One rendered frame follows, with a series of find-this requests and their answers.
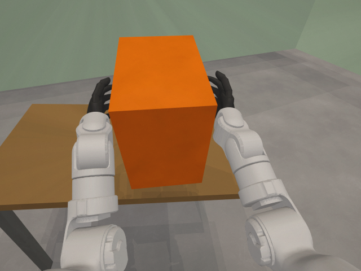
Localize robot right upper arm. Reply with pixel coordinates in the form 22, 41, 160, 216
245, 207, 361, 271

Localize robot left upper arm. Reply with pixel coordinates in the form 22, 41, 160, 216
43, 224, 128, 271

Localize table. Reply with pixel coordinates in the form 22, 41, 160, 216
0, 104, 240, 271

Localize left robot hand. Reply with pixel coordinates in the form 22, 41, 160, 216
87, 77, 112, 119

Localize left robot forearm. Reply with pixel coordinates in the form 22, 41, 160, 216
60, 112, 118, 266

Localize right robot hand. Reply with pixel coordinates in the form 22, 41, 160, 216
208, 71, 235, 118

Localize right robot forearm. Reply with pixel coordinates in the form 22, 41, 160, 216
213, 107, 313, 246

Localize carton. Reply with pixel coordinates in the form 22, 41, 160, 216
108, 35, 218, 189

